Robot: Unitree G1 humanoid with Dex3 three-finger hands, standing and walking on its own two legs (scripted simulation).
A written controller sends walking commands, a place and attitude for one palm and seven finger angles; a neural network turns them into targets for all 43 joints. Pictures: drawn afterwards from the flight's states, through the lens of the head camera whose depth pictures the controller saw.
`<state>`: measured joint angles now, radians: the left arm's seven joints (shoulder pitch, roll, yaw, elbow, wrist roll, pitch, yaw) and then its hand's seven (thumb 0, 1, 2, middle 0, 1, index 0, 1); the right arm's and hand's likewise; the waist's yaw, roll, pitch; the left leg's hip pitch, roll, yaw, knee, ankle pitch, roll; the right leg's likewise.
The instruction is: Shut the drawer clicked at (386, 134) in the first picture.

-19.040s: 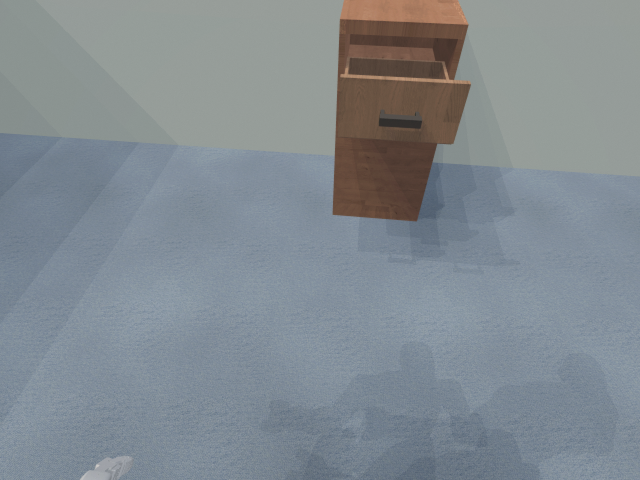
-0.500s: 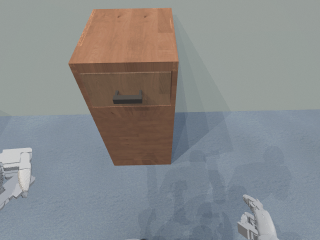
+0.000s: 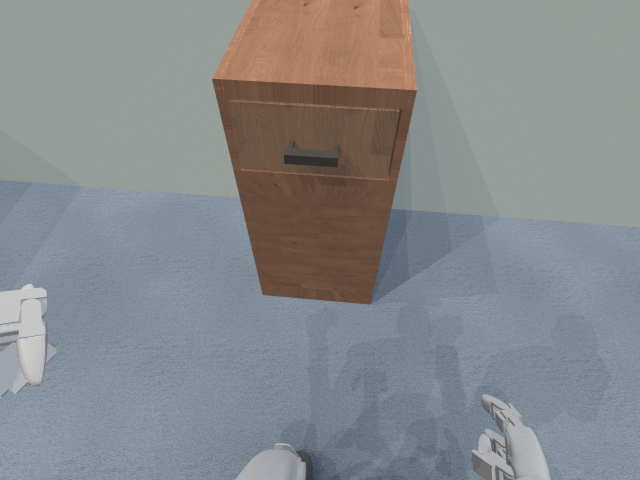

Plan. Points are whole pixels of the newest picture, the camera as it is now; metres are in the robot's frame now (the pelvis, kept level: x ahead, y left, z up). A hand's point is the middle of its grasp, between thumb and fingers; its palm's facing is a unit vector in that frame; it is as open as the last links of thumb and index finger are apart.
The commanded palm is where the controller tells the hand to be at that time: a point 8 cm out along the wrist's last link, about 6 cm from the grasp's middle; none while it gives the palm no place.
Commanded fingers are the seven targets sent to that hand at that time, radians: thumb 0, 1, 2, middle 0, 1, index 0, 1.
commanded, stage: step back with the hand held close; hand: left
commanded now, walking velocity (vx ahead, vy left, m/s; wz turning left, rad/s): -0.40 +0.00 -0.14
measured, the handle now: (312, 151) +0.73 +0.09 -0.06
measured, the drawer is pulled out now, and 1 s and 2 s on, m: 0.00 0.00 0.00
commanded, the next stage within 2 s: stop stepping back and stand still in 0.14 s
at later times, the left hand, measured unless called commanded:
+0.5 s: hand out of the picture +0.03 +0.22 +0.20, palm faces +0.30 -0.82 -0.48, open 3.2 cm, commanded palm +0.00 +0.27 +0.19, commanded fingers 0.00 0.90 0.90 -1.40 -1.60 -1.40 -1.60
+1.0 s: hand out of the picture +0.00 +0.23 +0.18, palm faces +0.35 -0.79 -0.50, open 3.2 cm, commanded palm -0.04 +0.27 +0.19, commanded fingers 0.00 0.90 0.90 -1.40 -1.60 -1.40 -1.60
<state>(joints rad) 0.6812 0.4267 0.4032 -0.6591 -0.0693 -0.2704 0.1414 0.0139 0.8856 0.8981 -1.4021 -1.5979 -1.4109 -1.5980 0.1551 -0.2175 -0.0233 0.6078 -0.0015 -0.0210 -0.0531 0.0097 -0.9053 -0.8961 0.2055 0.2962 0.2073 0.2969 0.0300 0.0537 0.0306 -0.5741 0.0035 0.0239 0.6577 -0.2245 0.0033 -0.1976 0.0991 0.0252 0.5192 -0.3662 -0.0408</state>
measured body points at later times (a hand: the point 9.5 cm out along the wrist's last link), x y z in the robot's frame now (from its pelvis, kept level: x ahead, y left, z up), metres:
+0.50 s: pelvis -0.15 +0.00 +0.00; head -0.16 +0.01 +0.45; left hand +0.01 +0.26 +0.22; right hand -0.03 -0.26 -0.09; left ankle -0.08 +0.10 -0.67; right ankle -0.20 -0.10 -0.73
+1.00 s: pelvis -0.19 +0.00 +0.01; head -0.20 -0.03 +0.46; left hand -0.02 +0.27 +0.20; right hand -0.07 -0.25 -0.09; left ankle -0.16 +0.13 -0.66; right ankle -0.18 -0.08 -0.73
